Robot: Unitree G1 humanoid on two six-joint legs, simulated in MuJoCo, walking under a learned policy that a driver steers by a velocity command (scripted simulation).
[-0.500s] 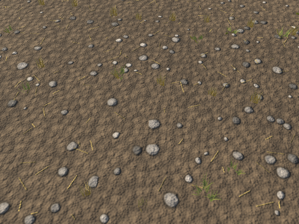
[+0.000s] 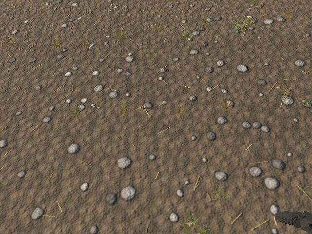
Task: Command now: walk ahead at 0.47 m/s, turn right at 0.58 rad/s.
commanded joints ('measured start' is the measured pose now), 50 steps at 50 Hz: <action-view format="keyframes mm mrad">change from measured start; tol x32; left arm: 1 17 201 60 -47 -10 -7 10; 28 -472 100 0 -245 -2 -26 -65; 33 -7 346 89 -129 22 -10 -40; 50 -132 212 49 -22 12 -53 -30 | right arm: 1 -180 -48 0 -115 7 -22 8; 9 348 -265 -67 -1 -25 -23 -9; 50 -2 -54 33 7 6 20 -5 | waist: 1 7 -158 53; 7 -171 -168 -149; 9 -115 372 -413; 27 -152 19 60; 33 25 -266 -341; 50 -19 -94 48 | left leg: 1 22 -28 13 -84 47 -2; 7 554 26 -15 -130 -66 102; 9 1040 402 -747 -285 -428 292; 15 493 225 -196 -410 -169 222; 31 605 201 112 -117 479 150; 35 -155 26 -20 727 -520 61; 50 6 78 44 16 115 21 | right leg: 1 -50 -200 179 -76 178 -138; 7 -121 -120 171 329 431 -51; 10 -720 -21 92 1032 -261 34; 31 -176 -6 -176 195 213 -61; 34 454 -414 635 29 -4 -291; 39 -48 -254 173 -90 256 -197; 50 -57 -227 -73 -193 236 -155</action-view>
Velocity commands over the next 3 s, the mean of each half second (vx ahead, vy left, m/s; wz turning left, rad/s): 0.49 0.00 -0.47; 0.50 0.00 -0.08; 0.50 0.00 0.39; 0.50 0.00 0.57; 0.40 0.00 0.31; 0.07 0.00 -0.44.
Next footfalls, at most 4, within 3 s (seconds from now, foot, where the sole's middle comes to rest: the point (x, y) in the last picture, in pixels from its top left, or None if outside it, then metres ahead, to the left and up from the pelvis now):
0.14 left None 0.27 0.14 -0.79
0.64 right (231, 231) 0.50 -0.18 -0.79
1.16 left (191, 157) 0.84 -0.01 -0.79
1.66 right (229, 112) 1.13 -0.22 -0.79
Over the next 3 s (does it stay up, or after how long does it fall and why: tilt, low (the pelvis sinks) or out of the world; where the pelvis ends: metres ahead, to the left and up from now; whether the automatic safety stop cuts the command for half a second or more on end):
stays up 1.47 0.09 -0.01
